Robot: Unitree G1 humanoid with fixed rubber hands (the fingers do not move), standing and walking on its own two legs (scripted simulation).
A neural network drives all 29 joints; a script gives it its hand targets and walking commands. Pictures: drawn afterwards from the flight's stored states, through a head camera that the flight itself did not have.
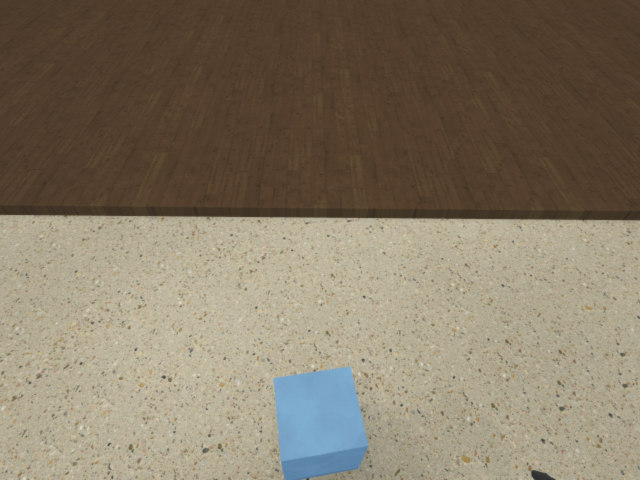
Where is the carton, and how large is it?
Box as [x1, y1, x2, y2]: [274, 366, 368, 479]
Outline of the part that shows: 350,366 274,378 280,456 285,479 301,479 355,469 358,467 368,445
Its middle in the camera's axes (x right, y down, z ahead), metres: +0.00 +0.51 +1.06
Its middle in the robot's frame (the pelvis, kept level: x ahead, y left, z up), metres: +0.38 -0.02 -0.66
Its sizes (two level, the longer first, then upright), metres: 0.210 0.200 0.250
